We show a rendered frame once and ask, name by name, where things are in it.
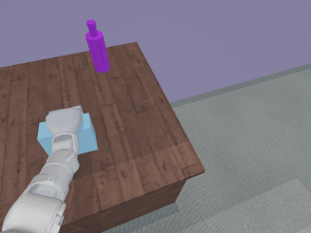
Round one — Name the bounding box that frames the table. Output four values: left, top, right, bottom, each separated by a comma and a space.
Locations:
0, 42, 206, 233

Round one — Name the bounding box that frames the robot left hand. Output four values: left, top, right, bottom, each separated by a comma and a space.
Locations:
46, 105, 84, 136

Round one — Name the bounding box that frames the left robot upper arm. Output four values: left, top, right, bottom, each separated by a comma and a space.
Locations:
0, 192, 66, 233

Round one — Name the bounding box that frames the sponge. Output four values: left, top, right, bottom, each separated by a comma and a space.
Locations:
37, 113, 98, 156

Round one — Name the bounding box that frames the robot left forearm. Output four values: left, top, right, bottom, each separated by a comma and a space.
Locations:
2, 131, 80, 232

